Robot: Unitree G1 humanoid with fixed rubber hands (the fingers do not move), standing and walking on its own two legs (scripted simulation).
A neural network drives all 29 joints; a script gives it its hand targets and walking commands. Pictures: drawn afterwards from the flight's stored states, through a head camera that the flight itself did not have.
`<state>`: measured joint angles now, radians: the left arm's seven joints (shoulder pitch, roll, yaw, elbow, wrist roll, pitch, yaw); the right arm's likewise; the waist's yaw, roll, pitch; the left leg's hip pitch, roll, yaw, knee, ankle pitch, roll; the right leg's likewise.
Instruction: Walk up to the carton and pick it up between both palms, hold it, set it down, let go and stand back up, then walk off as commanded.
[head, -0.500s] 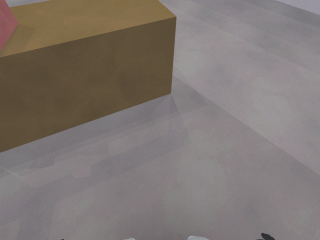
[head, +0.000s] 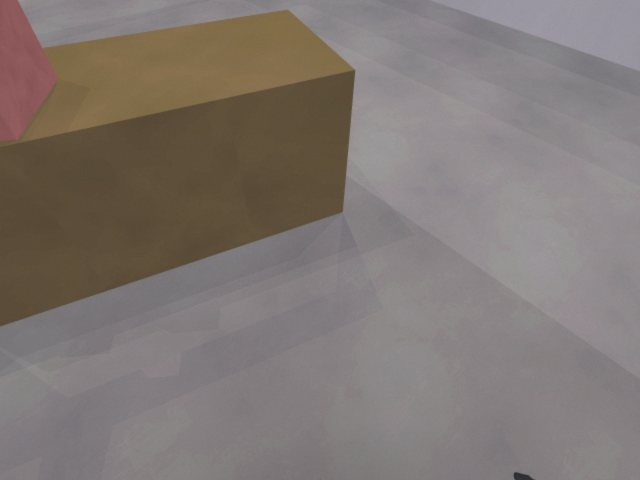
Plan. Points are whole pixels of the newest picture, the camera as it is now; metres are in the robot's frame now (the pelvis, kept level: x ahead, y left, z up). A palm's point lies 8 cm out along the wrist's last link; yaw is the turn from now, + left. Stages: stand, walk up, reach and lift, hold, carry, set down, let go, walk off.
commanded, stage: stand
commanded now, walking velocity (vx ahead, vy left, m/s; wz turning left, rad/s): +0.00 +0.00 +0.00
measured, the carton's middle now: out of the picture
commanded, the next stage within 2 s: walk up in 1.86 s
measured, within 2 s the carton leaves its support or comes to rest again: neither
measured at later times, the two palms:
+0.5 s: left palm out of the picture +0.08 +0.28 -0.12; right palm out of the picture +0.09 -0.28 -0.11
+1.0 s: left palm out of the picture +0.07 +0.29 -0.12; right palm out of the picture +0.07 -0.28 -0.11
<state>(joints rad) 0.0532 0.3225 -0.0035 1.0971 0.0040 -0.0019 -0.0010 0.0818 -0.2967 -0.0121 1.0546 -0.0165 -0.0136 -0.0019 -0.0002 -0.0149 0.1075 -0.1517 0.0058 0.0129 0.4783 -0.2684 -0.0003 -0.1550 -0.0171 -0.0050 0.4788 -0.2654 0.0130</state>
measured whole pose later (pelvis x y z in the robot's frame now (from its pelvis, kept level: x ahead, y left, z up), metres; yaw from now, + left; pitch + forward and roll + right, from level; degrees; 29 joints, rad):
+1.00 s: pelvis -0.01 +0.00 +0.01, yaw +0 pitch -4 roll +0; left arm 0.07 0.33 -0.01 1.14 0.01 -0.01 0.00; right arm 0.12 -0.31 -0.01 1.09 -0.02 -0.01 0.00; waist -0.01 -0.01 0.09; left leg -0.09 0.01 0.02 0.35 -0.19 0.00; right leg -0.09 -0.02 -0.01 0.35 -0.19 0.02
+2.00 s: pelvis +0.00 +0.00 +0.01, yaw -1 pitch -3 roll +0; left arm 0.08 0.34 -0.01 1.15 0.01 -0.01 0.00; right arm 0.12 -0.31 -0.01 1.10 -0.01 -0.01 0.00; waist 0.00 -0.01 0.08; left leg -0.08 0.01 0.03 0.32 -0.19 0.00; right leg -0.09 -0.02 0.00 0.33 -0.19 0.02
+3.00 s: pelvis +0.20 +0.23 -0.03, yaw +24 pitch -3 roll +0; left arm 0.35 0.47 0.06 0.93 0.01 -0.08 0.00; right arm 0.11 -0.41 -0.11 0.79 0.00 -0.03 0.10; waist 0.05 0.01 0.13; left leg -0.44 0.01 0.03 0.78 -0.28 0.01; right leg -0.31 -0.14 -0.02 1.14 -0.48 -0.03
